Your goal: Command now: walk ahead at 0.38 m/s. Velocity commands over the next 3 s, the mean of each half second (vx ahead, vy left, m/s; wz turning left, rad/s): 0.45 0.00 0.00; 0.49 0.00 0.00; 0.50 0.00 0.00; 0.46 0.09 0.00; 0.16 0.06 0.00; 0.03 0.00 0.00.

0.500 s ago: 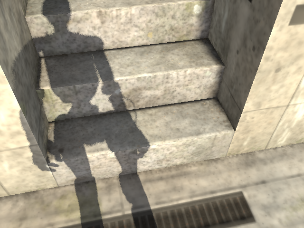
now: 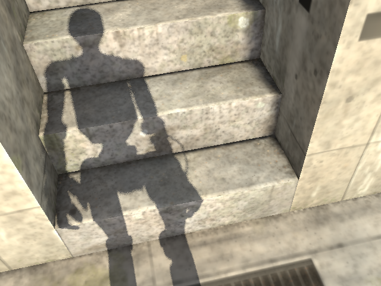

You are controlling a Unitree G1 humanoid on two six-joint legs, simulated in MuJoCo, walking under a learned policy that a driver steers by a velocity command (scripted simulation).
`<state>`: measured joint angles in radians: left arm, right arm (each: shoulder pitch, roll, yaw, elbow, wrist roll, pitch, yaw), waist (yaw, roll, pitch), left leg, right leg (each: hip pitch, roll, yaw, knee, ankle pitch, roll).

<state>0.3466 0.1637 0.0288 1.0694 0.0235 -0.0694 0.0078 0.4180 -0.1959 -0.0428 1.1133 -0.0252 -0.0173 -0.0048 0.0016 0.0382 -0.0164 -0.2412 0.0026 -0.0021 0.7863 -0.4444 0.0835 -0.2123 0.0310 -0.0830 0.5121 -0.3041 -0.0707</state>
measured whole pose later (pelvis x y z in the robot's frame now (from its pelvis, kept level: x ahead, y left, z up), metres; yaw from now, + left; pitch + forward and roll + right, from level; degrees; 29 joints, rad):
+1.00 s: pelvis +0.47 -0.01 +0.01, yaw +0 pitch +2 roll +0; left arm 0.19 0.16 0.03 1.00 0.03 -0.10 0.03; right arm 0.24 -0.21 -0.03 1.02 -0.03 -0.09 -0.01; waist 0.00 0.04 -0.02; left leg -0.40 -0.02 0.02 1.09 -0.37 0.06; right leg -0.28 0.03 -0.08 0.37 -0.13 -0.07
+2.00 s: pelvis +0.75 -0.02 +0.14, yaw -1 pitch +2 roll -1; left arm 0.21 0.16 0.03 0.89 0.05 0.01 0.14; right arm 0.15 -0.22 -0.03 0.74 -0.04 0.03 -0.01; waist -0.03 0.06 0.03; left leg -0.82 -0.11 -0.16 2.00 -0.02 0.05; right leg -0.64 -0.03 -0.12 1.01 -0.41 -0.04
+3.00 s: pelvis +0.97 +0.14 +0.23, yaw +1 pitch +11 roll +4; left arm 0.30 0.25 0.07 0.85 0.13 -0.05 0.05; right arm -0.03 -0.22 -0.09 0.54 0.01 -0.06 -0.07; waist 0.04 -0.10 -0.02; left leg -0.90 -0.27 -0.11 2.52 -0.85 0.04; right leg -0.13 -0.05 0.00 0.24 -0.19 -0.13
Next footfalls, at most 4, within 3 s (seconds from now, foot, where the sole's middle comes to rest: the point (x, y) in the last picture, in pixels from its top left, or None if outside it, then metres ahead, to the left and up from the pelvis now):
0.40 left None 0.37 0.07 -0.77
0.88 right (238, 279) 0.56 -0.10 -0.77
1.30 left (178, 272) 0.59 0.11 -0.77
1.80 right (241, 174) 0.86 -0.12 -0.57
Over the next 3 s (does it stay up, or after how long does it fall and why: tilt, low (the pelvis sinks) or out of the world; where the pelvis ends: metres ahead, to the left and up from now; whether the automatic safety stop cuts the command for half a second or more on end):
stays up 0.97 0.14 0.23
